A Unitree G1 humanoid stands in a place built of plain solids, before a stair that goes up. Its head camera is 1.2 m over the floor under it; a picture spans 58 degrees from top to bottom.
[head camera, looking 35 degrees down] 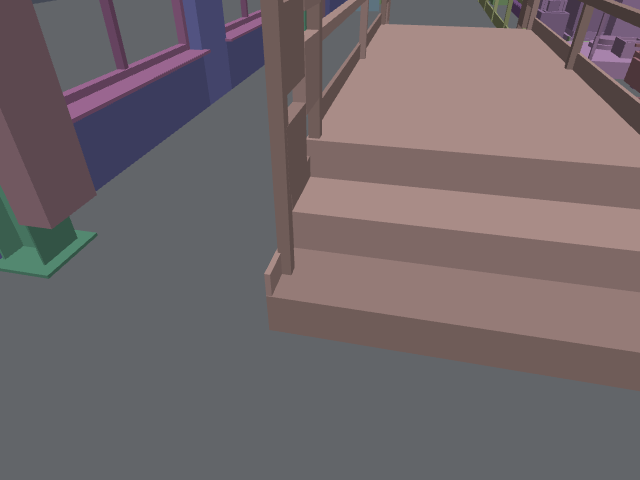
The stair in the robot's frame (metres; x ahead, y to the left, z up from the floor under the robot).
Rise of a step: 0.17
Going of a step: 0.30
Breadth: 1.40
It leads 12 degrees to the right of straight ahead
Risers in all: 3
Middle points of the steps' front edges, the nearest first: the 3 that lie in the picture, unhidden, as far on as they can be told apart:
0.98 -0.49 0.17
1.27 -0.56 0.34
1.57 -0.62 0.51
